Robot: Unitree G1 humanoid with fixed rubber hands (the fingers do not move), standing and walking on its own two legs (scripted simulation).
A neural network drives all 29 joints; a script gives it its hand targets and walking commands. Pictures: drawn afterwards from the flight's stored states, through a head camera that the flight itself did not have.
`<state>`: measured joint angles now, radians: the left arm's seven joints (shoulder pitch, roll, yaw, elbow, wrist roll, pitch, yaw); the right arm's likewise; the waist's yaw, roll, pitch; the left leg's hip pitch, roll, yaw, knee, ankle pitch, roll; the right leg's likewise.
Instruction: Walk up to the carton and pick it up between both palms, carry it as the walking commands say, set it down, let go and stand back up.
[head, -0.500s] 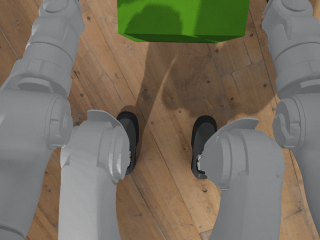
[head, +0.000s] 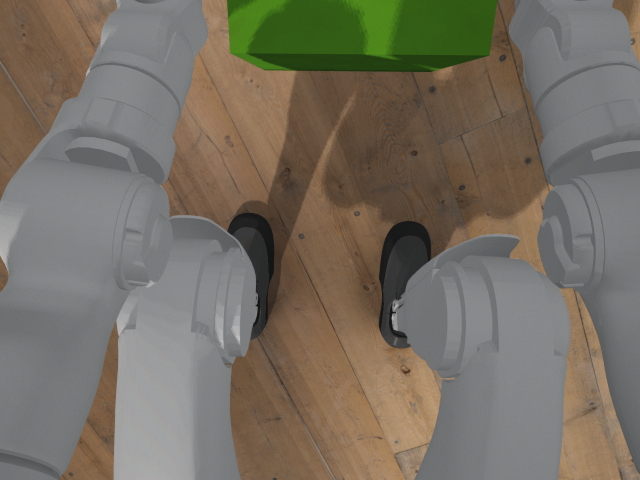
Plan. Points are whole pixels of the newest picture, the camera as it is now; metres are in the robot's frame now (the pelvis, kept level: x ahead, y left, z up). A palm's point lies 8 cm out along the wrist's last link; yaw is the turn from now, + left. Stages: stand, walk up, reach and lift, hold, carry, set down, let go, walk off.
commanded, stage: reach and lift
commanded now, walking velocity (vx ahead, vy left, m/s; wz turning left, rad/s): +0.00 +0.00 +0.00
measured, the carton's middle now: out of the picture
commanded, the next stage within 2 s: none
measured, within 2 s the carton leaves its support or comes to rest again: leaves its support in 0.68 s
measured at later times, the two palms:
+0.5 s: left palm out of the picture +0.54 +0.17 -0.19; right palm out of the picture +0.55 -0.15 -0.19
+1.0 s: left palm out of the picture +0.54 +0.16 -0.14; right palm out of the picture +0.56 -0.15 -0.14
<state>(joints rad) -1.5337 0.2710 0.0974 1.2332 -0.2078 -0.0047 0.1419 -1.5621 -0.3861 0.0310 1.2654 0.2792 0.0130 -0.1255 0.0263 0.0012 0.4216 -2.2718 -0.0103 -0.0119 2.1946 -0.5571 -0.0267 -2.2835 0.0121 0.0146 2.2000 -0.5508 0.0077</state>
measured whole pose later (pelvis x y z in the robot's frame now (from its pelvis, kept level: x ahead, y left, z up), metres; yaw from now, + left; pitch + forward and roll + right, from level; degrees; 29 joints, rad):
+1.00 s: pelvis +0.00 +0.00 +0.00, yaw +0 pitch +37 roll +1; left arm -1.38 0.21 0.27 0.96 -0.07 0.20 0.14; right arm -1.43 -0.28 -0.21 1.03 0.05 0.20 -0.11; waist 0.02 -0.01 0.28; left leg -2.28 -0.06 -0.03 2.20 -0.57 -0.05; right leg -2.29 0.06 0.04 2.21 -0.56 0.03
